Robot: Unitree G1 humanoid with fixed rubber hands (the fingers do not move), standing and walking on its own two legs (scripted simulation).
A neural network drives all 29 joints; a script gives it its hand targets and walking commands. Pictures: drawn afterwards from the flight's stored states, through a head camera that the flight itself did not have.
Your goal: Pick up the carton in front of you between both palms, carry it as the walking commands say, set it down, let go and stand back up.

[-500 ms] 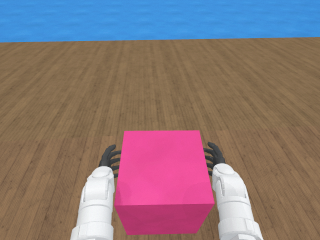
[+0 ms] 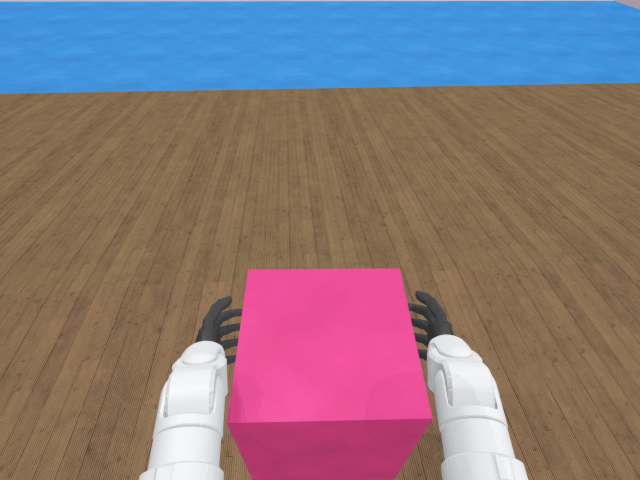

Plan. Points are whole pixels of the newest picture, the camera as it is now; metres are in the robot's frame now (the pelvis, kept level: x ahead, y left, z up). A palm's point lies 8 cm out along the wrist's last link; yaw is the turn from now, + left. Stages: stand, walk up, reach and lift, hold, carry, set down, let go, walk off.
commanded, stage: reach and lift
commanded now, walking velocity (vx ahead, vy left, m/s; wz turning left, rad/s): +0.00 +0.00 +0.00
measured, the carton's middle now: (324, 378) +0.28 +0.00 -0.04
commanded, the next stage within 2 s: hold in 0.16 s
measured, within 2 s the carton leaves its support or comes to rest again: neither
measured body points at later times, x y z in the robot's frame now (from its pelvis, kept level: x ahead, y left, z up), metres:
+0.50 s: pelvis -0.01 +0.00 +0.00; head -0.05 +0.00 +0.45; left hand +0.29 +0.15 +0.04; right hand +0.29 -0.15 +0.04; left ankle +0.01 +0.13 -0.75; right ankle +0.01 -0.13 -0.75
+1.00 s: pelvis +0.05 +0.00 -0.02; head +0.00 +0.00 +0.43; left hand +0.34 +0.15 +0.06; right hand +0.35 -0.15 +0.06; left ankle +0.00 +0.14 -0.75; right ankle +0.01 -0.14 -0.75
